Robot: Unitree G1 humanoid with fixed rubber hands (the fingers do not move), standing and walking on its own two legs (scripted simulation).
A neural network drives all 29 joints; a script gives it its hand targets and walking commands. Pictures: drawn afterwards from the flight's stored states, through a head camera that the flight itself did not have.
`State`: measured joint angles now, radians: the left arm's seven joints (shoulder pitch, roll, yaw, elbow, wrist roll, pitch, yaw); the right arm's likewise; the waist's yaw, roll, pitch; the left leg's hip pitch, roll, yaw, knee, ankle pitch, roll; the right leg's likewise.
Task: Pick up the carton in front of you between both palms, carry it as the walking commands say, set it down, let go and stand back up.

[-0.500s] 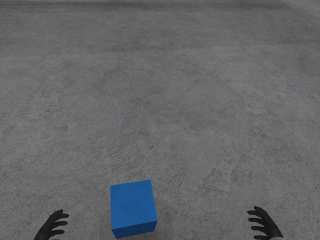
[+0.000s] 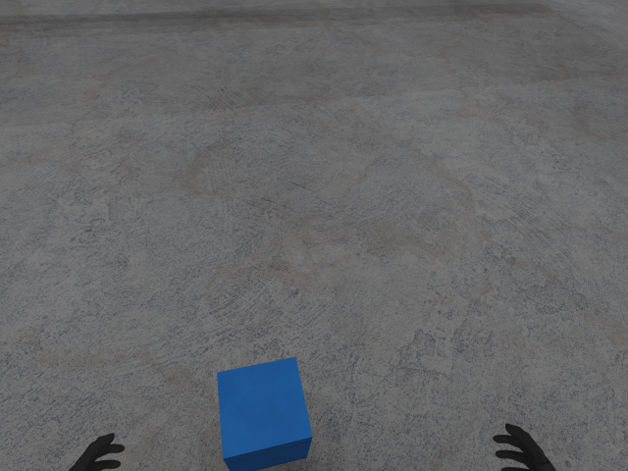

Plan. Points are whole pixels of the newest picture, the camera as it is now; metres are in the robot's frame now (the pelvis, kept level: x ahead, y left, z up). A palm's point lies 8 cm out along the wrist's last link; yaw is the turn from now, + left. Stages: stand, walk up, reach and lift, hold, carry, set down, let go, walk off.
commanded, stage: stand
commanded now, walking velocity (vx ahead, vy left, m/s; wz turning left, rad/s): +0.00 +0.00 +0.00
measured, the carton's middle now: (264, 417) +0.34 +0.09 -0.65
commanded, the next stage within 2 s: none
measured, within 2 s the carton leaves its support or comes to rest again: neither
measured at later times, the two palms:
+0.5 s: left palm out of the picture +0.07 +0.30 -0.11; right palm out of the picture +0.08 -0.31 -0.09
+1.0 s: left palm out of the picture +0.06 +0.31 -0.11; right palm out of the picture +0.08 -0.31 -0.09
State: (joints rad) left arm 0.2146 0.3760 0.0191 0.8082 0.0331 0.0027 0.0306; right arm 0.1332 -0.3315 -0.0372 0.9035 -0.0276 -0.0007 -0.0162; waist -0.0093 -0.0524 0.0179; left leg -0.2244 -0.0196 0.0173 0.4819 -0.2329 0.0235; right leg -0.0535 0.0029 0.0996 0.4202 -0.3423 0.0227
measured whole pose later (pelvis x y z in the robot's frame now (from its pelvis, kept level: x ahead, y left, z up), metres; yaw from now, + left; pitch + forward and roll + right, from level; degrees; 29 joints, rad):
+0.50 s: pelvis -0.01 +0.00 +0.00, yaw +0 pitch -2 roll +0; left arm 0.20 0.39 0.01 0.92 0.03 0.00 0.02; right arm 0.12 -0.36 -0.03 1.01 -0.02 0.00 -0.01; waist -0.01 -0.04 0.03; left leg -0.20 -0.01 0.01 0.42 -0.18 0.02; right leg -0.03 0.01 0.10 0.37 -0.29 0.02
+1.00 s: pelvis -0.02 +0.00 +0.01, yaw +1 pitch -3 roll +0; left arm 0.17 0.40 0.01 0.98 0.02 -0.01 0.02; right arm 0.10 -0.37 -0.02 1.05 -0.01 -0.01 -0.01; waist -0.01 -0.03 0.04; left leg -0.19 -0.02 0.00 0.40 -0.16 0.02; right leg -0.02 0.01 0.09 0.34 -0.27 0.02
